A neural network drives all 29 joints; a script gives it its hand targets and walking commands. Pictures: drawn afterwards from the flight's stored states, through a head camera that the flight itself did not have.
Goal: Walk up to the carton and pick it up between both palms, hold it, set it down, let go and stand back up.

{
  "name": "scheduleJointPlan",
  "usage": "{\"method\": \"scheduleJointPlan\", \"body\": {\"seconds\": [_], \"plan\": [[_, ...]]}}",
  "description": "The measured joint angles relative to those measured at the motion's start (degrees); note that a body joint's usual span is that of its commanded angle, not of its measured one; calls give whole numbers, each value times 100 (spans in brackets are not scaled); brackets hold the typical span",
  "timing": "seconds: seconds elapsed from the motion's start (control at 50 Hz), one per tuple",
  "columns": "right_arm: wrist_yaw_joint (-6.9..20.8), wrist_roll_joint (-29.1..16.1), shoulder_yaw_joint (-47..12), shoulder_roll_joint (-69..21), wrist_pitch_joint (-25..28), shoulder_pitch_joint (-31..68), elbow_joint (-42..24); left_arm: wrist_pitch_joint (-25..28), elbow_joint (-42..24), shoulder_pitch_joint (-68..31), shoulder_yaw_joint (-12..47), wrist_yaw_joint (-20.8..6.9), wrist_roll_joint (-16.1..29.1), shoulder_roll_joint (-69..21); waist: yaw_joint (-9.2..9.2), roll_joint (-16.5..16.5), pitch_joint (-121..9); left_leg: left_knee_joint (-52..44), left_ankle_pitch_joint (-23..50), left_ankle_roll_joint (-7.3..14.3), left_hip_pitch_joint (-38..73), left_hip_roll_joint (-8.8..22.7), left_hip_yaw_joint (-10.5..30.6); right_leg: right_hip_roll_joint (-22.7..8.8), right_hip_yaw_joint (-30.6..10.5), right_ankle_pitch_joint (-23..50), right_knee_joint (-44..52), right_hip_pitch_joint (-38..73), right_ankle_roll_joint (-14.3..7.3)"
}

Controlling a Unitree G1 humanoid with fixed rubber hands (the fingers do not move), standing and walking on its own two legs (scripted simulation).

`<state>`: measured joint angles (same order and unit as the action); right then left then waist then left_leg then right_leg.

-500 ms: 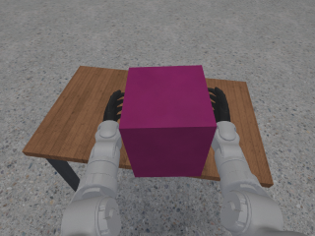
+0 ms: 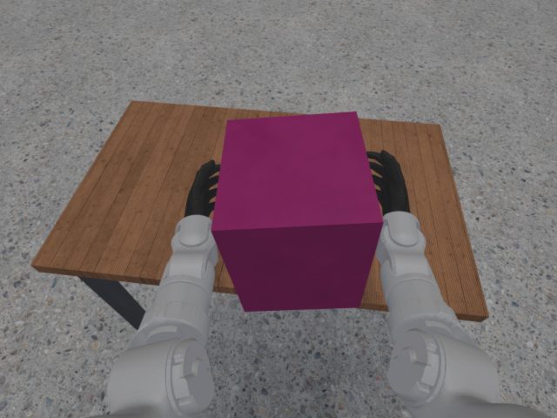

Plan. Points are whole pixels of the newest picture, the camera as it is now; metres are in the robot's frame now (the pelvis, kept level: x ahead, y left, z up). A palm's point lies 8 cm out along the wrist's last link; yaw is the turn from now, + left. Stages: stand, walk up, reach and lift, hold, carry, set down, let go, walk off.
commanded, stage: set down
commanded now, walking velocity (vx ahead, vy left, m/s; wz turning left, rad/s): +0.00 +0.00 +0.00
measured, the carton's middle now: (296, 218) +0.42 -0.04 +0.01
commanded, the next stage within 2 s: none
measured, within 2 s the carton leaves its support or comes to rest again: rests again in 0.88 s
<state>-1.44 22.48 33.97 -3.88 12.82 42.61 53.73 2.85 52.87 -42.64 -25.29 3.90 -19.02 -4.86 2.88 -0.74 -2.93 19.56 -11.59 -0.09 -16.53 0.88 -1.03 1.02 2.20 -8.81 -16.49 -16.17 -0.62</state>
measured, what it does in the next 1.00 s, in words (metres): stands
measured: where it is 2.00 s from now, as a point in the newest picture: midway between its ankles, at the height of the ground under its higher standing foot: outside the picture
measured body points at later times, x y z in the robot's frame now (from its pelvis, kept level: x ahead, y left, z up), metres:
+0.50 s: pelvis -0.01 +0.00 +0.00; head +0.07 +0.00 +0.44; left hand +0.42 +0.11 +0.03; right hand +0.40 -0.18 +0.05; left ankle -0.03 +0.11 -0.75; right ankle -0.02 -0.11 -0.75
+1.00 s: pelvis -0.01 +0.00 +0.00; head +0.07 +0.00 +0.44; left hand +0.42 +0.11 +0.03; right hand +0.40 -0.19 +0.04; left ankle -0.03 +0.11 -0.75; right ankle -0.02 -0.11 -0.75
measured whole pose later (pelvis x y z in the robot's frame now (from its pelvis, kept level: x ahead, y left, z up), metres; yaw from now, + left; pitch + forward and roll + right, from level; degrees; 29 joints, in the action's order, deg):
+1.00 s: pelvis -0.01 +0.00 +0.00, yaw +0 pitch +14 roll +0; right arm -1.3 29.2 40.3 -4.6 20.5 43.3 56.0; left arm 14.0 61.4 -45.6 -30.0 4.2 -21.9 -4.4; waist 3.1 -1.2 -4.2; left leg 19.8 -10.0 0.1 -23.4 0.5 -1.3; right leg 0.6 2.2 -8.0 -18.1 -23.7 -0.7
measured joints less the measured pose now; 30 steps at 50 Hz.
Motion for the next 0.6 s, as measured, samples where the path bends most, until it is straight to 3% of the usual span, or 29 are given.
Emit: {"method": "scheduleJointPlan", "body": {"seconds": [0.32, 0.6], "plan": [[-95, 115, 3, 21, 460, -27, 177, 665, 487, -43, 59, 101, 117, 114, 25, -31, -240, 90, 60, -9, -631, 10, 12, 5, 21, 66, -74, -620, -16], [-95, 391, 362, 15, 677, 150, 390, 938, 871, -301, -152, 121, -94, 176, 36, 1, -228, 78, 149, 14, -773, -21, -5, -27, 9, 137, -92, -777, -8]]}}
